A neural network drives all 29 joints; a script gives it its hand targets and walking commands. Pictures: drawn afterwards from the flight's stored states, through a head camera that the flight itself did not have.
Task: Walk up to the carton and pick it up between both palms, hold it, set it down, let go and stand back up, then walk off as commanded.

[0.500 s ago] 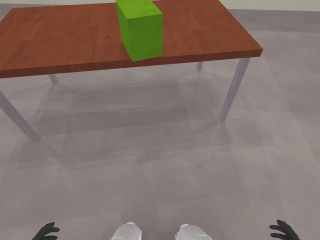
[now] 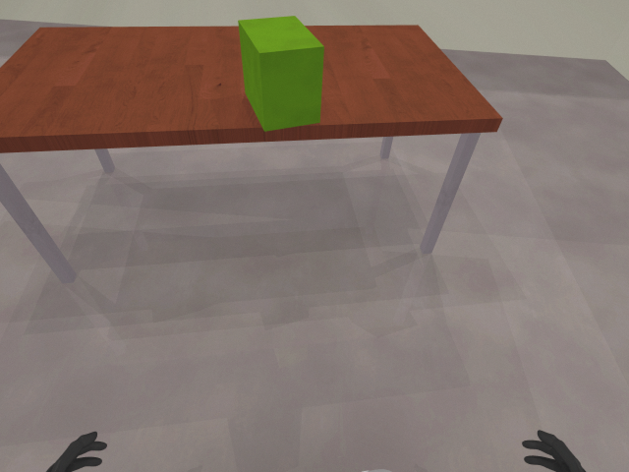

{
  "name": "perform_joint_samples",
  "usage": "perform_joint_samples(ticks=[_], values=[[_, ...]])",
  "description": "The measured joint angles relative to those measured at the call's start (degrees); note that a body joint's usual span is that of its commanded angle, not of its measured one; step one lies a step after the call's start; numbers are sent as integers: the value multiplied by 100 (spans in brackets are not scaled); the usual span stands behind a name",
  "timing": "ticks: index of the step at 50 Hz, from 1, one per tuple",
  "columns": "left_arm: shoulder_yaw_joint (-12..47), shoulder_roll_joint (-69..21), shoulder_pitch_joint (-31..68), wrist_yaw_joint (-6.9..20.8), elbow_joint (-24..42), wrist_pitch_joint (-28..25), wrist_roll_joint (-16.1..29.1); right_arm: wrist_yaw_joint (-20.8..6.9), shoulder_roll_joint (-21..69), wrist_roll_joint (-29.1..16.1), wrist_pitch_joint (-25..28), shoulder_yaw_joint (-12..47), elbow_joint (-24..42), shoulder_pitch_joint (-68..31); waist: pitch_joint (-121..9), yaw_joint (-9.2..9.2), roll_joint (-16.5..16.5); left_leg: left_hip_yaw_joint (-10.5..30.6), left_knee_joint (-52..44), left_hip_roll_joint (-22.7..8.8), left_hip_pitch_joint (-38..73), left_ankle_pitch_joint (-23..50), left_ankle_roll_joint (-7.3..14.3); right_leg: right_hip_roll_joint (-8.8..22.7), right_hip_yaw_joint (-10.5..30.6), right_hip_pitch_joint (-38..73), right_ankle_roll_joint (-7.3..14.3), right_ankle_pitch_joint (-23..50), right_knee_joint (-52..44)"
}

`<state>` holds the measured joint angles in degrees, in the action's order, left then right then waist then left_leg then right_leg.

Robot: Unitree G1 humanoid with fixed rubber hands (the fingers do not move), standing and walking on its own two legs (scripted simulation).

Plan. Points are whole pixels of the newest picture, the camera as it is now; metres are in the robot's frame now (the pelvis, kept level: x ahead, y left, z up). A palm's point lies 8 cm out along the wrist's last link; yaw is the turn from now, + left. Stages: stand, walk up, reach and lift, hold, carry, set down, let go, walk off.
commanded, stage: stand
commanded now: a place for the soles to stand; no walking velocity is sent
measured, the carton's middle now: (280, 72) +1.09 +0.05 +0.01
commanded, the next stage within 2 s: none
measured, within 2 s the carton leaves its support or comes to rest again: neither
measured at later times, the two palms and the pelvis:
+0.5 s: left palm out of the picture +0.15 +0.31 -0.06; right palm out of the picture +0.13 -0.31 -0.06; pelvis +0.01 +0.00 +0.01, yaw +0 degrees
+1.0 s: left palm out of the picture +0.14 +0.31 -0.07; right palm out of the picture +0.13 -0.31 -0.05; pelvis +0.01 +0.00 +0.01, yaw +0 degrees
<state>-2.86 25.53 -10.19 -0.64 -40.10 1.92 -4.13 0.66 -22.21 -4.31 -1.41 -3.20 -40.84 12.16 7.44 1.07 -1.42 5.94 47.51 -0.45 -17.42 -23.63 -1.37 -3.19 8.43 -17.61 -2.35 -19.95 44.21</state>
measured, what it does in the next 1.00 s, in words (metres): stands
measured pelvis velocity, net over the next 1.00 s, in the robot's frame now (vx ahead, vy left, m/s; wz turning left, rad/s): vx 0.01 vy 0.00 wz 0.00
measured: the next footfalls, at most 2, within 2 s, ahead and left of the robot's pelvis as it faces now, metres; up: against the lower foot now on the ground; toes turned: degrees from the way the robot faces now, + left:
none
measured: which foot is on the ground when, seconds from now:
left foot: down 0.00-1.00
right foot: down 0.00-1.00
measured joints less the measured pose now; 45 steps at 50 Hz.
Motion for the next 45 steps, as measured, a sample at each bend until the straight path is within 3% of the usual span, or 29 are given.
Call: perform_joint_samples(ticks=[14,45], values=[[-3,-253,0,11,-5,-133,0,-37,0,0,46,13,0,0,-297,3,69,0,-529,13,51,260,-43,68,1,4,-9,157,-397],[-2,-282,0,69,-339,-135,1,-41,0,1,82,93,0,0,-511,3,69,0,-682,13,51,360,-66,89,1,7,-11,255,-552]])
